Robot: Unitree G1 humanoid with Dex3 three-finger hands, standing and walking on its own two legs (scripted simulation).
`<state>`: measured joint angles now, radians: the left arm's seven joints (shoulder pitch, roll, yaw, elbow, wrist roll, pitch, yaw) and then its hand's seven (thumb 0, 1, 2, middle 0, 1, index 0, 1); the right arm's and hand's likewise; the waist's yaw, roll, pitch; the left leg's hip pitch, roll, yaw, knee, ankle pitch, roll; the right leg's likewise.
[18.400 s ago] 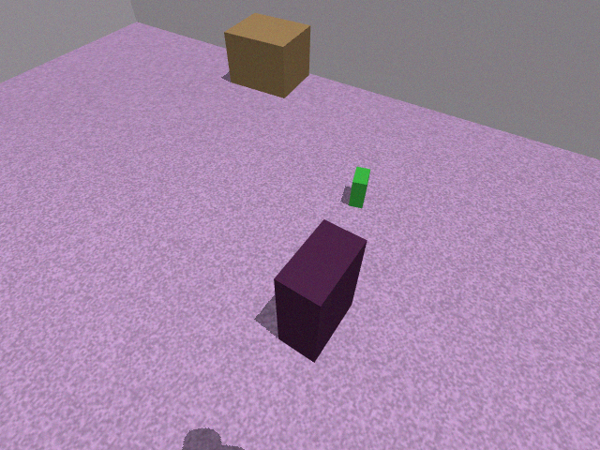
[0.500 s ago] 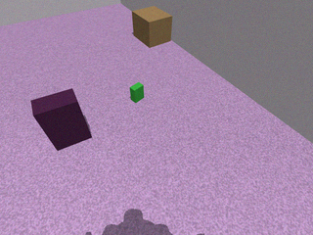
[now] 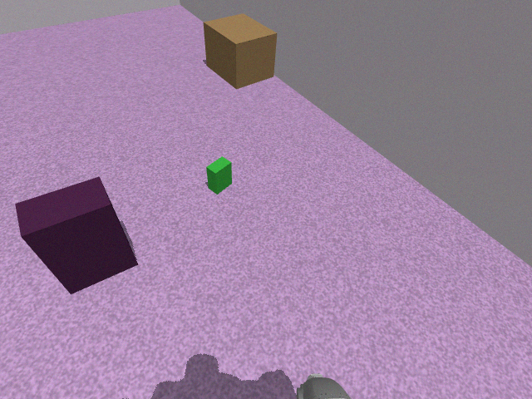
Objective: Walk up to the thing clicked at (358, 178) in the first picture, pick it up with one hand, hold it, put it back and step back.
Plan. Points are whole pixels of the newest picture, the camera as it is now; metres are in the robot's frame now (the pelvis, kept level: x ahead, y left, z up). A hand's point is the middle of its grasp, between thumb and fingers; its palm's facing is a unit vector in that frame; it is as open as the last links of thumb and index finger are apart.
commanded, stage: walk up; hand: left
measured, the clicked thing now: (219, 175) +1.25 +0.16 -0.70
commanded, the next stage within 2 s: none
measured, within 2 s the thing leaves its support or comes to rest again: neither
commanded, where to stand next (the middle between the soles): +0.90 -0.05 m, yaw +1 degrees
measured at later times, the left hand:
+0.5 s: hand (148, 299) +0.33 +0.22 -0.13, palm faces -0.03 -0.93 -0.36, open 7.4 cm
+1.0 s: hand (161, 211) +0.56 +0.23 -0.14, palm faces -0.09 -0.93 -0.36, open 7.4 cm
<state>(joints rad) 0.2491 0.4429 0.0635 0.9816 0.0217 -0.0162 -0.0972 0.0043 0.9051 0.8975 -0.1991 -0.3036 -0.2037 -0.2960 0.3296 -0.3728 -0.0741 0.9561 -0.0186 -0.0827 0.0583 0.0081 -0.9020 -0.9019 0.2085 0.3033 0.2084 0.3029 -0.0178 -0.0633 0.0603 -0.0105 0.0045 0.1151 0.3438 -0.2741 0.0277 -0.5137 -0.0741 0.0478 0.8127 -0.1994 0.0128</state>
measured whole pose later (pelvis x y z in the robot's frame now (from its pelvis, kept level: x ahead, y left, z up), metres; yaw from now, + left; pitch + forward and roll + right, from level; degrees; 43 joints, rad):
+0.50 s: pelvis +0.26 -0.05 +0.00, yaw -1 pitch -3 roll -1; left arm 0.27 0.38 0.05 0.87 0.01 -0.07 -0.06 0.00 0.90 0.90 -0.20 -0.30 -0.21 -0.30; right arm 0.27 -0.43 -0.08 0.86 -0.02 -0.05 0.07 0.01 -0.91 -0.90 0.20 0.30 0.20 0.30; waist 0.01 0.04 0.08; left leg -0.52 0.11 -0.01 0.86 -0.22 0.00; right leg -0.10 0.01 -0.08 0.43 -0.29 -0.04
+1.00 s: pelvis +0.48 -0.04 -0.01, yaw -2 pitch -3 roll +2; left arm 0.28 0.43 0.06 0.88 0.01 -0.03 -0.08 0.00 0.90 0.90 -0.20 -0.30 -0.20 -0.30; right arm 0.33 -0.40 -0.05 0.83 -0.01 -0.08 0.05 0.01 -0.90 -0.90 0.21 0.30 0.21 0.30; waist -0.02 -0.03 0.09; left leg -0.12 0.05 0.11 0.49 -0.32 0.00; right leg -0.47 -0.11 -0.01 0.71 -0.23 -0.01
